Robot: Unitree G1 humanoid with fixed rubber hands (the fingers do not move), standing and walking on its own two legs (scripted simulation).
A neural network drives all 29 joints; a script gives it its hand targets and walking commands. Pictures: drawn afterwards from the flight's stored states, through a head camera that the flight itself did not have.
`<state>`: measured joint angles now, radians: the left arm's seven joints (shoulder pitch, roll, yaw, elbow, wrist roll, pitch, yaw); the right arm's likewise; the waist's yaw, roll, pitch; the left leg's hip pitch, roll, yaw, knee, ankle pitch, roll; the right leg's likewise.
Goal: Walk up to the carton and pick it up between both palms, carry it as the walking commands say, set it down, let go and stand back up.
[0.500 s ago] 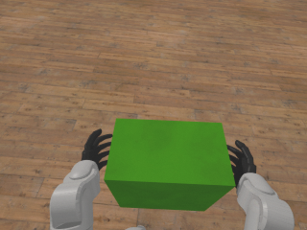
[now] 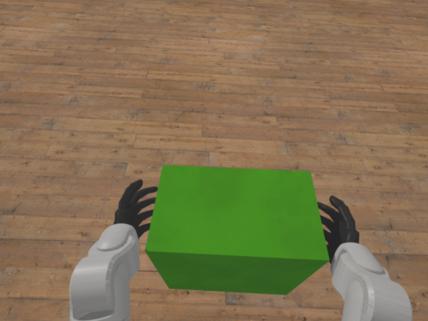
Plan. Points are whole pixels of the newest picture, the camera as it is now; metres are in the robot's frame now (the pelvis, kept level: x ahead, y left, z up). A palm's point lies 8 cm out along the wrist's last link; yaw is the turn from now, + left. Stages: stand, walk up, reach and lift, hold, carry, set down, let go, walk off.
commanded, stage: carry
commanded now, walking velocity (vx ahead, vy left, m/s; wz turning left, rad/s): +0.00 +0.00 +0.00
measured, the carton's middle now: (231, 237) +0.28 +0.00 +0.00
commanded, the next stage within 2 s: none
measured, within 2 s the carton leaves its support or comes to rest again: neither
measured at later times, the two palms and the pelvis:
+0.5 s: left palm (61, 263) +0.18 +0.25 +0.09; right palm (300, 291) +0.18 -0.09 +0.08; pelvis -0.06 +0.08 -0.01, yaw -1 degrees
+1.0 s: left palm (3, 293) +0.15 +0.35 +0.02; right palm (220, 306) +0.16 +0.02 +0.04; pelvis -0.10 +0.18 -0.01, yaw +1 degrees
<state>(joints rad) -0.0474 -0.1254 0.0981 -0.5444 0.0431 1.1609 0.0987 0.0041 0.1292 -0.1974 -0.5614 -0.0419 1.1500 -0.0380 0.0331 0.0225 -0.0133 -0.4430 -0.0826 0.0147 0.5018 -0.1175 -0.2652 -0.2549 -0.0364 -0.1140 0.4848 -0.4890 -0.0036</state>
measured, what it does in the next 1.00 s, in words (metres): steps to the left: right foot, then left foot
